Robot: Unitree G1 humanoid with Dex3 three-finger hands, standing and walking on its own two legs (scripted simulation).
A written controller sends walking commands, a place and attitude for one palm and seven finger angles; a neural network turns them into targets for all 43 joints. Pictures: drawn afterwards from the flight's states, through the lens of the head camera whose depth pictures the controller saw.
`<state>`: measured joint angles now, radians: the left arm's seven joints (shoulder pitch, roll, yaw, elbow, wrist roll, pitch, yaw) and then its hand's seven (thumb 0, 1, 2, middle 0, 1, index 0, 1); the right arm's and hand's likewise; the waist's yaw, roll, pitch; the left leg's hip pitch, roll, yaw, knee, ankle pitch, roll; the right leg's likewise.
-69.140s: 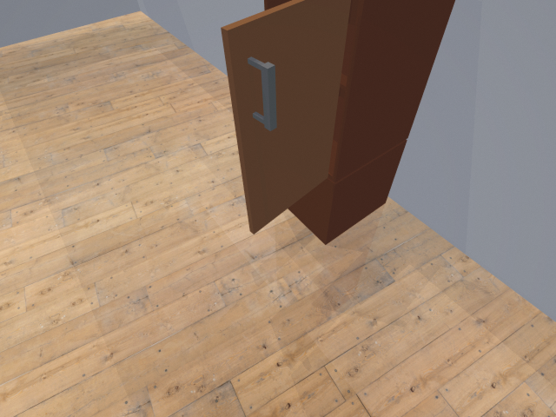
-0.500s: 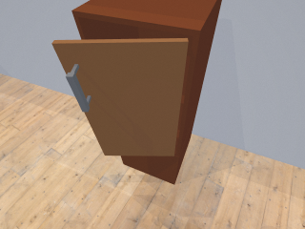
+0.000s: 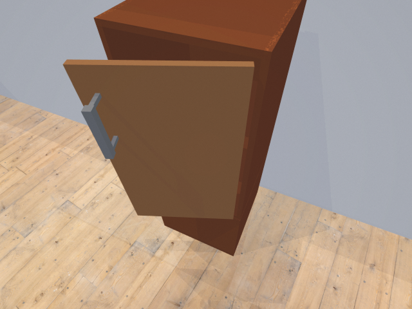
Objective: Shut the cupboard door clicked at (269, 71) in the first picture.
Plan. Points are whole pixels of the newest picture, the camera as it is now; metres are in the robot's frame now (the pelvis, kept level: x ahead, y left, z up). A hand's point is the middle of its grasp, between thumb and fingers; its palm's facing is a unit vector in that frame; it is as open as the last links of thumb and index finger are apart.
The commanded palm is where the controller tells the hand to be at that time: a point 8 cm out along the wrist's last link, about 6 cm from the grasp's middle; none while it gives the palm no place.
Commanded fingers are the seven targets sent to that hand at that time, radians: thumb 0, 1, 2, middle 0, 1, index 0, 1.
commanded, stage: come to a stop and stand still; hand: left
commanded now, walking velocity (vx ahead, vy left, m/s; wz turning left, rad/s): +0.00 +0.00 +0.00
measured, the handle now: (103, 127) +0.44 +0.25 +0.11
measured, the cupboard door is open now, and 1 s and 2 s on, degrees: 22 22 22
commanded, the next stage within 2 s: look again from close up in 0.32 s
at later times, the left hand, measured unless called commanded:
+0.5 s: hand out of the picture +0.01 +0.16 -0.17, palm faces +0.02 -0.98 -0.21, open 7.3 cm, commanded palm none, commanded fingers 0.00 0.90 0.90 -0.20 -0.30 -0.20 -0.30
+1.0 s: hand out of the picture +0.00 +0.15 -0.17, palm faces +0.04 -0.98 -0.19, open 7.4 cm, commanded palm +0.11 +0.21 -0.08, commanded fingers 0.00 0.90 0.90 -0.20 -0.30 -0.20 -0.30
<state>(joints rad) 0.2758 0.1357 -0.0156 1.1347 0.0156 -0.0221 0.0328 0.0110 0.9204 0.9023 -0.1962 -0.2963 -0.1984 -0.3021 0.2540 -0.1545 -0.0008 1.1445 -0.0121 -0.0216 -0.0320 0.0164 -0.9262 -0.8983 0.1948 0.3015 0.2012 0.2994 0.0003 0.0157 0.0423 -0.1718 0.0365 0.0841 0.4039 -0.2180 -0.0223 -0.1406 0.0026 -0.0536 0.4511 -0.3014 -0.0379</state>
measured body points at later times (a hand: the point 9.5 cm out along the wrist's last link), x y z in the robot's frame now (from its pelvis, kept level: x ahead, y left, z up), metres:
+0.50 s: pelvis +0.02 -0.01 +0.00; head +0.03 -0.02 +0.45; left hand +0.01 +0.21 -0.16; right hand +0.02 -0.23 -0.17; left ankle +0.00 +0.13 -0.74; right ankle -0.04 -0.09 -0.74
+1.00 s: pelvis +0.02 -0.01 +0.00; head +0.03 -0.02 +0.45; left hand +0.00 +0.20 -0.16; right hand +0.01 -0.22 -0.17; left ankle +0.00 +0.13 -0.74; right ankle -0.04 -0.09 -0.74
